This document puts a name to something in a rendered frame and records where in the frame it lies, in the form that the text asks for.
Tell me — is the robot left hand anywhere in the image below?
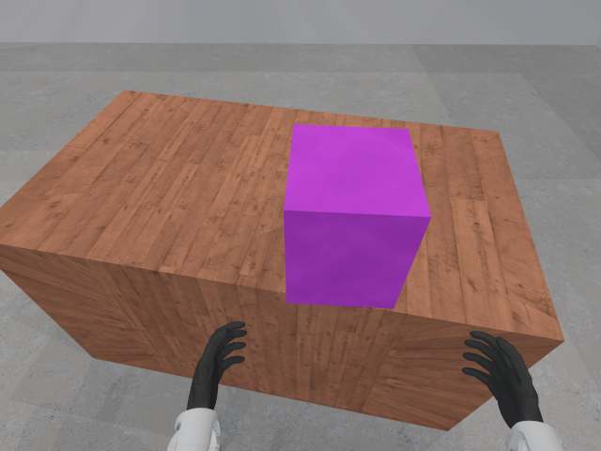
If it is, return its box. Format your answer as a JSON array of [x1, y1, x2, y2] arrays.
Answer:
[[187, 321, 247, 410]]

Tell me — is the pedestal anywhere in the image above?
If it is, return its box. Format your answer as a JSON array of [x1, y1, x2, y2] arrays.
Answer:
[[0, 90, 564, 431]]

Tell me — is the robot right hand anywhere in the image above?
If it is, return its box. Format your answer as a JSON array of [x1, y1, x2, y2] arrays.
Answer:
[[462, 331, 544, 428]]

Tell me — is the robot left forearm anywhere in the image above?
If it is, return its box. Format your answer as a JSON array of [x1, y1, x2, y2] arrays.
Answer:
[[167, 408, 222, 451]]

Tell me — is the carton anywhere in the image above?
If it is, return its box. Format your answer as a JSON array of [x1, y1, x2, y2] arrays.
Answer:
[[284, 124, 431, 309]]

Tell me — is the robot right forearm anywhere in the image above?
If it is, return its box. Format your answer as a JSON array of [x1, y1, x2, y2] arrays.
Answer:
[[505, 421, 565, 451]]

